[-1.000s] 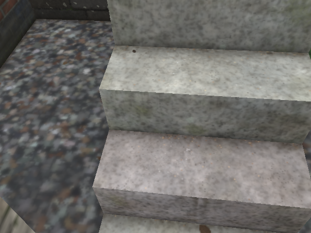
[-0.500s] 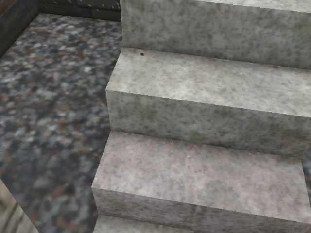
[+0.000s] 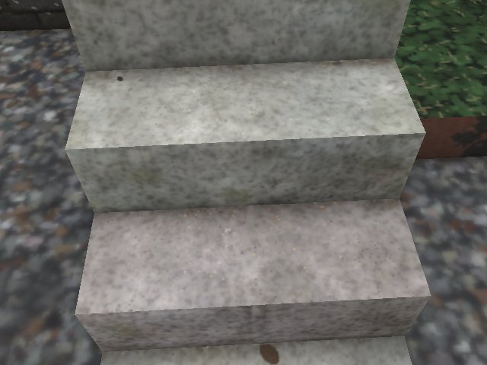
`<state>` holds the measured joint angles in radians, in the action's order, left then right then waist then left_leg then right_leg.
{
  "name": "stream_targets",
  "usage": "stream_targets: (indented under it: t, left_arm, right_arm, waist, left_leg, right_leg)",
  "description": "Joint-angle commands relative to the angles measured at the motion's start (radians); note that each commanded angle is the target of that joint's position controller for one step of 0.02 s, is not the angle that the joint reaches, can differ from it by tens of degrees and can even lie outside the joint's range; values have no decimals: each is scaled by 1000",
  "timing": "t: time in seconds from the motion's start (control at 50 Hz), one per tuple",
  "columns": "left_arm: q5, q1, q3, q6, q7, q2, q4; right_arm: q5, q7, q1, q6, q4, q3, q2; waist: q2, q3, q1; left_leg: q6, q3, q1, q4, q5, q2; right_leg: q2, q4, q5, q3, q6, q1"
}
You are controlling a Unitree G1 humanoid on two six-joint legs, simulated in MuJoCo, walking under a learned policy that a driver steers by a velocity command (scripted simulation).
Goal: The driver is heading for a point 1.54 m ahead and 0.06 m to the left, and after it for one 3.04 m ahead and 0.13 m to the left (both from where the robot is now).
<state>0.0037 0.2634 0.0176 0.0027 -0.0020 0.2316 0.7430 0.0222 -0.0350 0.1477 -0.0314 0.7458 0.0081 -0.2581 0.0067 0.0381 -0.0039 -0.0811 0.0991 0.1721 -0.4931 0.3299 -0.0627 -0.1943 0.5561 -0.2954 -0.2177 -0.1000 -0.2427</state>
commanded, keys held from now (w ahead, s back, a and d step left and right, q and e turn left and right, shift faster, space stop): w+e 0.18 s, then w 0.16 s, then w+q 0.66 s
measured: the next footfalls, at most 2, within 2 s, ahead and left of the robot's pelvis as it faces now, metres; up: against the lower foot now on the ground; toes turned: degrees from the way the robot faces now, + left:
left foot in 0.38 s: +0.03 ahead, +0.12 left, +0.00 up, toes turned -3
right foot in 2.00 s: +0.03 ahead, -0.09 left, +0.00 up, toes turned -6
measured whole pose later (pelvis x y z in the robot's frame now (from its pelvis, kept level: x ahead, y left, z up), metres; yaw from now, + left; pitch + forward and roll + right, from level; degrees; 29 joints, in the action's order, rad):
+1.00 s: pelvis +0.01 -0.02 +0.01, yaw +1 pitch +1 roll -1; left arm 0.05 0.11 -0.02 0.01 -0.04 0.28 0.77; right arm -0.01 0.02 0.26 -0.03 0.79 -0.02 -0.23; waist 0.00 0.02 0.00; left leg -0.03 -0.23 0.24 -0.48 0.24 -0.11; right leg -0.18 0.27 -0.17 -0.02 -0.15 -0.11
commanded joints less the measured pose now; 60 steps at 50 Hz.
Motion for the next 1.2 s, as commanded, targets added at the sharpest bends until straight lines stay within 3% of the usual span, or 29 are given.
stream_targets:
  t: [0.02, 0.06, 0.1, 0.12, 0.16, 0.18, 0.2, 0.22, 0.26, 0.28, 0.3, 0.32, 0.34, 0.38, 0.42, 0.44, 0.5, 0.52, 0.66, 0.68, 0.74, 0.84, 0.92, 0.96, 1.04, 1.06, 1.1, 1.14, 1.2]
  left_arm:
    - [-3, 1, 29, 9, -6, 114, -64]
    - [1, 47, 31, 7, -17, 112, -56]
    - [18, 55, 28, 5, -9, 95, -56]
    - [25, 48, 36, 0, -1, 116, -61]
    - [24, 12, 65, -10, -2, 213, -86]
    - [38, -22, 64, -22, -2, 216, -90]
    - [42, -49, 52, -27, -6, 183, -88]
    - [34, -118, 44, -37, -18, 150, -107]
    - [23, -84, 41, -37, -34, 145, -76]
    - [21, -70, 36, -33, -38, 136, -68]
    - [14, -70, 30, -31, -36, 125, -62]
    - [-18, -124, 47, -42, -18, 143, -78]
    - [-29, -110, 58, -42, -15, 157, -90]
    - [-5, -119, 34, -35, -1, 113, -103]
    - [24, -173, 18, -36, 0, 97, -113]
    - [19, -183, 20, -32, 1, 107, -119]
    - [28, -220, 3, -23, 3, 101, -116]
    - [42, -192, -2, -10, 5, 113, -106]
    - [36, -228, -19, 15, 4, 106, -97]
    - [36, -243, -34, 27, -15, 84, -93]
    - [33, -235, -30, 32, -28, 108, -85]
    - [37, -248, -20, 22, -40, 134, -77]
    - [34, -248, -12, 18, -45, 146, -61]
    - [50, -233, -13, 24, -36, 150, -54]
    - [29, -178, -6, 31, -44, 177, -32]
    - [29, -203, -2, 34, -49, 192, -36]
    - [19, -256, -6, 37, -43, 159, -51]
    - [16, -256, -7, 37, -33, 137, -61]
    - [18, -172, 1, 19, -29, 132, -60]
  right_arm:
    - [6, 4, 16, -20, -64, -40, -124]
    - [3, 3, -1, -19, -64, -47, -129]
    - [-1, 14, -57, -20, -86, -36, -101]
    - [-4, 19, -71, -19, -101, -32, -96]
    - [-16, 24, -28, -4, -123, -32, -91]
    - [-22, 21, -13, -1, -127, -26, -85]
    - [-15, 23, 35, -5, -108, -24, -86]
    - [-36, 15, 71, -18, -94, -28, -87]
    - [-70, -17, 79, -31, -95, -27, -91]
    - [-74, -14, 81, -30, -91, -22, -75]
    - [-81, -10, 85, -33, -80, -16, -57]
    - [-91, -4, 86, -47, -87, -10, -36]
    - [-85, -11, 104, -53, -82, -15, -24]
    - [-42, -3, -2, -43, -106, -14, -15]
    - [-27, 19, -27, -46, -152, -14, -2]
    - [-40, 15, -9, -49, -143, -16, -19]
    - [-47, 35, 27, -48, -116, -27, -43]
    - [-36, 40, 52, -47, -113, -25, -37]
    - [-33, 62, 59, -35, -74, -20, -30]
    - [-23, 52, 66, -30, -48, -27, -43]
    - [-24, 51, 59, -28, -41, -30, -46]
    - [-34, 54, 97, -25, -22, -38, -47]
    - [-41, 47, 146, -14, -14, -47, -63]
    - [-28, 49, 116, -4, -21, -52, -69]
    - [-12, 49, 130, 12, -22, -55, -78]
    - [-15, 41, 152, 20, -16, -56, -77]
    - [-13, 30, 156, 23, -17, -53, -89]
    - [-17, 24, 157, 20, -15, -58, -99]
    - [-17, 20, 99, 20, -34, -65, -129]
  waist:
    - [69, -96, -6]
    - [75, -139, 20]
    - [32, -141, 44]
    - [-2, -131, 51]
    - [-194, -116, 28]
    - [-214, -46, 6]
    - [-124, -31, -16]
    - [-31, -52, -37]
    - [-53, -138, -11]
    - [-92, -202, 7]
    - [-89, -241, 17]
    - [54, -218, -4]
    - [82, -245, 3]
    - [138, -170, 59]
    - [73, -85, 33]
    - [27, -70, 50]
    - [-37, -89, 21]
    - [-26, -104, 12]
    - [-44, -96, -4]
    - [-128, -103, -8]
    - [-32, -59, 7]
    - [-17, -87, 0]
    - [-7, -115, -9]
    - [-42, -114, -7]
    - [33, -64, -14]
    - [21, -44, -28]
    - [6, -75, -43]
    - [16, -107, -43]
    - [126, -119, 14]
  left_leg:
    - [-32, -130, -282, -18, -503, 206]
    - [-81, -140, -284, -24, -677, 302]
    - [-90, -101, -155, -73, -647, 321]
    - [-62, -50, -89, -147, -566, 272]
    - [36, -12, 37, -322, 29, 46]
    - [71, -43, 157, -354, 281, -33]
    - [73, -100, 173, -346, 266, -22]
    - [70, -103, 118, -234, 136, -10]
    - [59, -84, 83, -60, 17, 4]
    - [57, -82, 56, 20, -47, 17]
    - [57, -86, 17, 92, -103, 27]
    - [64, -93, 21, 184, -223, 59]
    - [70, -115, -54, 244, -275, 63]
    - [83, -166, -89, 221, -251, 82]
    - [72, -230, -58, 188, -320, 124]
    - [61, -248, -81, 192, -330, 133]
    - [52, -287, -113, 180, -310, 127]
    - [61, -290, -140, 182, -323, 128]
    - [59, -321, -33, 181, -295, 115]
    - [42, -341, -33, 178, -237, 114]
    - [43, -334, 44, 148, -204, 86]
    - [49, -331, 79, 90, -207, 43]
    - [49, -328, 96, 53, -197, 21]
    - [25, -330, 107, -10, -172, 24]
    - [28, -353, 140, -23, -169, 11]
    - [27, -345, 151, -48, -137, -4]
    - [3, -335, 153, -44, -183, 7]
    - [-19, -389, 137, -2, -326, 37]
    - [-51, -583, 168, 106, -465, 107]
  right_leg:
    - [157, -12, 264, -133, -16, -203]
    - [126, 99, 239, -5, 16, -187]
    - [142, 62, 154, 25, -2, -83]
    - [153, -4, 277, -6, -20, -23]
    - [271, -237, 569, -413, -91, 7]
    - [302, -292, 612, -496, -140, 51]
    - [302, -278, 706, -445, -151, 89]
    - [294, -270, 958, -360, -98, 119]
    - [294, -166, 1539, -235, -6, 318]
    - [301, -140, 1631, -196, 21, 393]
    - [309, -150, 1580, -195, 36, 427]
    - [332, -162, 1583, -233, 73, 435]
    - [324, -180, 1376, -233, 96, 404]
    - [266, -321, 690, -211, 118, 253]
    - [260, -431, 406, -200, 92, 158]
    - [277, -488, 266, -236, 91, 102]
    - [290, -546, 47, -220, 85, 63]
    - [290, -553, -21, -212, 83, 49]
    - [282, -490, 92, -97, 106, 126]
    - [260, -475, 44, -62, 78, 129]
    - [279, -471, 39, -67, 60, 135]
    - [298, -401, 183, -26, 40, 197]
    - [315, -305, 465, 31, 27, 251]
    - [317, -283, 364, 64, 13, 225]
    - [345, -261, 373, 66, -14, 225]
    - [370, -238, 489, 60, -29, 231]
    - [385, -150, 772, 100, -38, 269]
    - [331, -73, 708, 167, -14, 287]
    - [228, 7, 300, 222, 26, 312]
